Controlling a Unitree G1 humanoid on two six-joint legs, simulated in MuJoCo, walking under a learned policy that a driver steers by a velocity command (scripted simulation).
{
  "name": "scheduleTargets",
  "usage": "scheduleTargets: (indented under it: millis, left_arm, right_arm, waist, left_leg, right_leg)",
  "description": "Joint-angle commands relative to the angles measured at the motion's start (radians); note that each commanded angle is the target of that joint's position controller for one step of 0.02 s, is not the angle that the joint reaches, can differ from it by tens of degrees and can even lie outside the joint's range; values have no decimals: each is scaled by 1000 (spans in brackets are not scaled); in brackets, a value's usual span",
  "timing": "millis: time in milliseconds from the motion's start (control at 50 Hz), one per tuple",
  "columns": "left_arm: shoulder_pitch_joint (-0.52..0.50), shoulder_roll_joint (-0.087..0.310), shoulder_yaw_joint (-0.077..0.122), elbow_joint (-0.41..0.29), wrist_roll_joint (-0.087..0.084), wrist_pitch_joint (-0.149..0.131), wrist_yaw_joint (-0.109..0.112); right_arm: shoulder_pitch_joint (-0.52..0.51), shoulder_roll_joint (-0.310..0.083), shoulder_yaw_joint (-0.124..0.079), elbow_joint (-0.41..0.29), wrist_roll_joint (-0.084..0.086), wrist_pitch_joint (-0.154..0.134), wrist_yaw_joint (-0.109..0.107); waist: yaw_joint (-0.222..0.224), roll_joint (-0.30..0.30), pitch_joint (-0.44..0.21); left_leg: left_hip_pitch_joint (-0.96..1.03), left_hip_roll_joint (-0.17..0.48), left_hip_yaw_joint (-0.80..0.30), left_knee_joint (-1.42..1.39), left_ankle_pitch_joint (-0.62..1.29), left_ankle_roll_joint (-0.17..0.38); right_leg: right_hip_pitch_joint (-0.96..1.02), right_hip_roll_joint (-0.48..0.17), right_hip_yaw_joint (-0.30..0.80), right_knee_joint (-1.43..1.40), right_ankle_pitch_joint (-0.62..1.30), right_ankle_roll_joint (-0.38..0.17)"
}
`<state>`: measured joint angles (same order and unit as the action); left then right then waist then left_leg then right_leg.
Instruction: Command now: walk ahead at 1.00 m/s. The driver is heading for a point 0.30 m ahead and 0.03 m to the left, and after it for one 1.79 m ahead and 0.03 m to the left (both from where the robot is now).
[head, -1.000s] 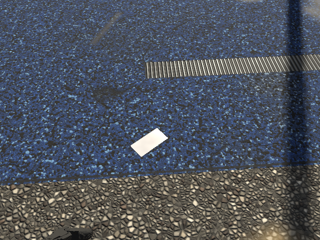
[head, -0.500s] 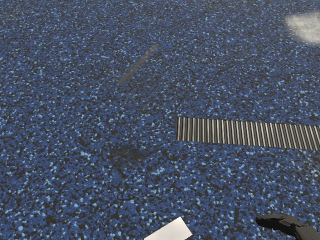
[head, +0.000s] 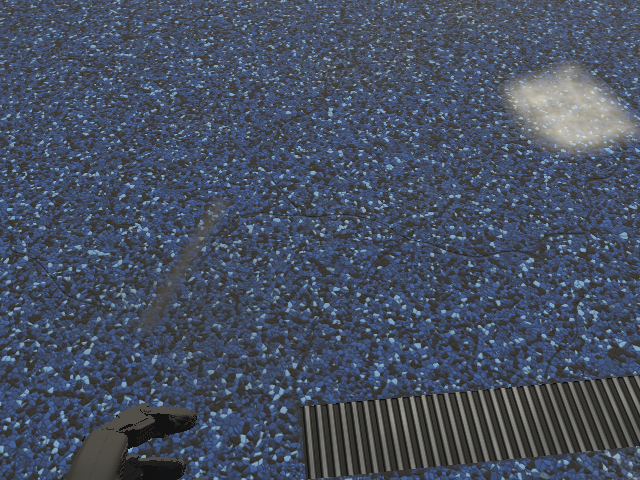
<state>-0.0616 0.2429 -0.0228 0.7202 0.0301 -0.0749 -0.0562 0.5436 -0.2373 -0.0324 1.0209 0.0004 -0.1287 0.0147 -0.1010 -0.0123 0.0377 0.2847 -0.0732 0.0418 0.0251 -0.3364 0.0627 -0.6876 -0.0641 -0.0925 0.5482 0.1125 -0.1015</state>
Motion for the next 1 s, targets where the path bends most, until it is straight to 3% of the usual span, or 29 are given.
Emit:
scheduleTargets:
  millis: [20, 40, 60, 80, 100, 120, 160, 180, 220, 260, 320, 380, 420, 460, 480, 500, 520, 540, 560, 580, 600, 660, 760, 840, 880, 920, 960, 980, 1000]
  left_arm:
    - [160, 146, 49, -7, 3, -9, 27]
    - [366, 180, 69, 58, 2, -6, 43]
    - [564, 230, 92, 112, 14, -1, 61]
    - [598, 340, 128, 115, 49, -1, 69]
    - [585, 283, 127, 120, 18, 4, 48]
    - [470, 239, 121, 127, 11, -3, 43]
    - [398, 133, 99, 146, 10, -18, 40]
    - [408, 79, 81, 168, 6, -24, 41]
    - [401, 75, 77, 187, -14, -36, 48]
    - [429, 94, 80, 199, -18, -52, 42]
    - [467, 103, 81, 201, -32, -66, 31]
    - [517, 166, 93, 219, -45, -80, 37]
    - [550, 185, 92, 235, -39, -72, 42]
    - [554, 234, 101, 242, -15, -52, 58]
    - [545, 254, 106, 247, 1, -35, 71]
    - [509, 261, 109, 241, 11, -17, 80]
    - [518, 190, 94, 218, 18, -15, 79]
    - [676, 0, 53, 173, -35, -27, 46]
    - [573, 118, 71, 166, -37, -42, 55]
    - [429, 134, 75, 129, -40, -46, 60]
    - [382, 121, 67, 119, -28, -48, 57]
    - [388, 60, 52, 107, 6, -4, 26]
    - [125, 50, 27, -8, 15, 10, 2]
    - [-22, 52, 13, -49, -10, -4, -11]
    - [-21, 78, 19, -54, -7, -6, 1]
    - [65, 121, 37, -36, 2, -6, 18]
    - [425, 186, 73, 72, 2, -1, 47]
    - [612, 249, 99, 116, 16, 5, 66]
    - [596, 348, 131, 117, 45, 2, 66]
  right_arm:
    - [-34, -239, -43, -40, -25, 11, -27]
    - [-66, -253, -48, -43, -34, 29, -37]
    - [-97, -224, -43, -60, -41, 35, -40]
    - [40, -38, -4, -104, 1, 28, -14]
    - [2, -114, -17, -110, 14, 10, -12]
    - [-150, -131, -20, -157, 14, 6, -19]
    - [-231, -102, -9, -175, -8, 11, -9]
    - [-223, -85, -5, -185, -28, 27, -2]
    - [-219, -42, 9, -198, -44, 58, 23]
    - [-351, -54, 14, -256, -47, 67, 34]
    - [-512, -53, 30, -319, -41, 55, 45]
    - [-597, -60, 37, -345, -22, 49, 54]
    - [-609, -87, 29, -351, -26, 47, 43]
    - [-521, -128, 11, -333, -33, 47, 25]
    - [-373, -162, -5, -293, -33, 49, 12]
    - [-153, -194, -25, -222, -34, 53, -4]
    - [26, -271, -51, -185, -50, 58, -23]
    - [-13, -367, -78, -184, -78, 54, -19]
    - [-58, -291, -77, -188, -42, 59, -3]
    - [-152, -229, -65, -181, -39, 48, -2]
    - [-184, -175, -54, -170, -39, 39, 3]
    - [-193, -79, -22, -125, -28, 22, -6]
    - [-128, -122, -30, -100, -4, -5, 7]
    - [-48, -154, -32, -73, 15, -23, 3]
    - [-34, -185, -34, -59, 7, -17, -3]
    - [-29, -229, -41, -51, -13, 1, -19]
    - [-85, -259, -50, -54, -38, 35, -40]
    - [-95, -208, -40, -72, -45, 38, -41]
    - [58, -15, 2, -115, 5, 29, -8]
  waist:
    - [180, 137, -76]
    - [279, 143, -175]
    - [362, 123, -263]
    - [233, -195, -411]
    - [250, -152, -491]
    - [212, -90, -257]
    - [149, 44, -74]
    - [104, 25, -26]
    - [56, -29, 4]
    - [66, -25, 89]
    - [95, 6, 131]
    - [117, 1, 125]
    - [120, -5, 93]
    - [63, -73, -18]
    - [-9, -103, -102]
    - [-116, -97, -198]
    - [-162, -33, -314]
    - [15, 329, -434]
    - [-30, 192, -422]
    - [-1, 106, -206]
    - [23, 2, -129]
    - [127, 39, -36]
    - [109, 46, 112]
    - [64, 23, 132]
    - [74, 44, 95]
    - [128, 106, -15]
    - [309, 132, -192]
    - [369, 94, -293]
    - [207, -266, -421]
  left_leg:
    - [-130, 258, -5, 327, 1326, 64]
    - [-172, 257, 8, 578, 1305, 58]
    - [-347, 223, 12, 889, 1079, 57]
    - [-769, 63, -1, 1373, 232, 24]
    - [-933, -8, -138, 1502, -114, 47]
    - [-1040, 77, -142, 1485, 1, 59]
    - [-981, 145, -137, 1354, 73, 54]
    - [-909, 163, -141, 1304, 81, 46]
    - [-905, 201, -126, 1230, 66, 11]
    - [-988, 228, -82, 1115, 144, -13]
    - [-912, 211, 6, 791, 384, -17]
    - [-774, 165, 48, 587, 567, 18]
    - [-783, 117, 81, 519, 530, 45]
    - [-681, 40, 92, 524, 362, 71]
    - [-543, 13, 77, 536, 270, 88]
    - [-334, 15, 67, 510, 217, 103]
    - [-85, 186, -117, 573, -14, 124]
    - [202, 484, -723, 407, -273, 265]
    - [175, 447, -898, 253, -316, 252]
    - [0, 403, -672, 251, -157, 217]
    - [-157, 367, -540, 239, -11, 199]
    - [-432, 267, -329, 152, 50, 143]
    - [-527, 190, -134, 17, 278, 146]
    - [-451, 195, -50, -82, 586, 106]
    - [-271, 214, -15, -17, 884, 87]
    - [-135, 245, -1, 181, 1269, 67]
    - [-186, 251, 18, 638, 1288, 56]
    - [-382, 209, 15, 978, 1014, 60]
    - [-836, 11, -28, 1443, -17, 18]
  right_leg:
    - [392, 128, -38, 2, -137, -48]
    - [585, 138, -26, -7, -204, -64]
    - [822, 40, 68, 25, -322, -90]
    - [1158, -291, 578, -13, -572, -224]
    - [1193, -328, 929, -223, -690, -239]
    - [1031, -273, 745, -254, -626, -197]
    - [716, -195, 500, -311, -449, -143]
    - [581, -148, 414, -321, -340, -108]
    - [479, -122, 356, -415, -468, -113]
    - [430, -101, 284, -481, -371, -124]
    - [391, -15, 130, -523, -122, -95]
    - [491, -68, 105, -623, 51, -87]
    - [693, -85, 67, -549, 367, -66]
    - [832, -117, 51, -341, 748, -40]
    - [842, -132, 45, -144, 839, -29]
    - [772, -111, 25, 136, 767, -17]
    - [562, -61, 30, 498, 457, -21]
    - [117, 140, 104, 913, -568, 21]
    - [-12, 116, 201, 977, -544, -15]
    - [-72, 47, 185, 929, -417, -19]
    - [-31, 14, 181, 857, -373, -18]
    - [94, -43, 185, 724, -369, 13]
    - [-6, -86, 71, 376, -148, 59]
    - [173, -13, -22, 53, 115, 22]
    - [187, 33, -41, -8, 88, -7]
    - [287, 113, -59, 0, -73, -33]
    - [625, 135, -24, -15, -210, -67]
    - [868, -5, 122, 43, -409, -93]
    - [1181, -328, 711, -66, -668, -254]
